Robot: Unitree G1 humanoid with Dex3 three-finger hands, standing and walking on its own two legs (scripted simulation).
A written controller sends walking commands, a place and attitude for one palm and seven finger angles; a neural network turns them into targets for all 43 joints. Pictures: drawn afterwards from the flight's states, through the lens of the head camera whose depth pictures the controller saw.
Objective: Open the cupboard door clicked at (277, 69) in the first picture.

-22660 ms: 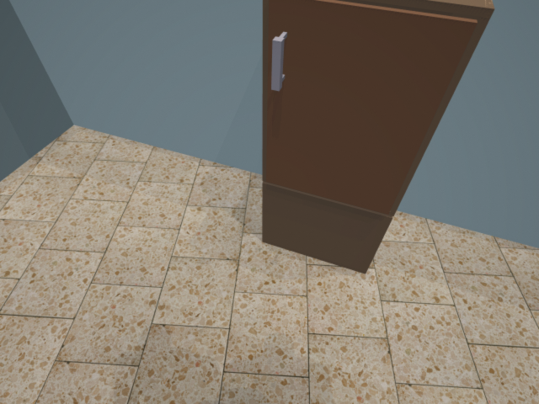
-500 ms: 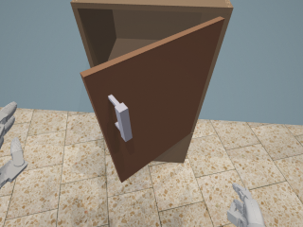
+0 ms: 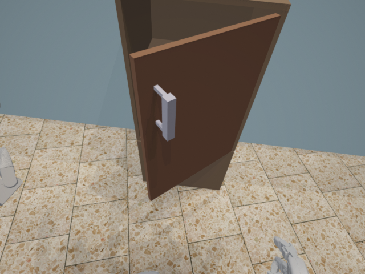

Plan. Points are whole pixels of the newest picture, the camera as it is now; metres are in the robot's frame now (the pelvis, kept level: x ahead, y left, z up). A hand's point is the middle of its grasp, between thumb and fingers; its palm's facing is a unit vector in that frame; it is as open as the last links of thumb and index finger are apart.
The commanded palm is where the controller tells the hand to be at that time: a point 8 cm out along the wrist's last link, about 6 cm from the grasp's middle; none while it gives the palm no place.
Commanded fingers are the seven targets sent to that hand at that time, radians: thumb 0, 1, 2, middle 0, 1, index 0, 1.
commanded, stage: step back with the hand held close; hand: left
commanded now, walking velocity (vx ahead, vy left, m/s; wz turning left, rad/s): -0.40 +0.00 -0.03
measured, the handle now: (163, 113) +0.43 +0.08 +0.13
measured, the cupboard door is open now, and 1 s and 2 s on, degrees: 42 42 42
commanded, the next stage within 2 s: stop stepping back and stand still in 0.30 s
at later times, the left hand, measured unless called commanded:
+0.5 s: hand out of the picture +0.11 +0.26 +0.17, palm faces +0.34 -0.80 -0.49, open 7.4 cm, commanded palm +0.03 +0.30 +0.19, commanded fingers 0.00 0.90 0.90 -0.20 -0.30 -0.20 -0.30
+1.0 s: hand out of the picture +0.02 +0.27 +0.18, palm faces +0.43 -0.80 -0.43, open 7.4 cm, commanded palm -0.05 +0.31 +0.19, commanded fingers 0.00 0.90 0.90 -0.20 -0.30 -0.20 -0.30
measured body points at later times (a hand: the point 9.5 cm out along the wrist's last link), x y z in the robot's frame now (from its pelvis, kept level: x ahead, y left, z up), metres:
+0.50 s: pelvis -0.12 +0.00 +0.01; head -0.07 +0.03 +0.46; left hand +0.08 +0.30 +0.20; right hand +0.07 -0.25 -0.05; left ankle -0.05 +0.10 -0.72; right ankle -0.10 -0.12 -0.71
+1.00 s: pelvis -0.19 +0.01 +0.01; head -0.21 +0.03 +0.46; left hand -0.01 +0.31 +0.20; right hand -0.06 -0.24 -0.06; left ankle -0.17 +0.12 -0.72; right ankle -0.20 -0.09 -0.70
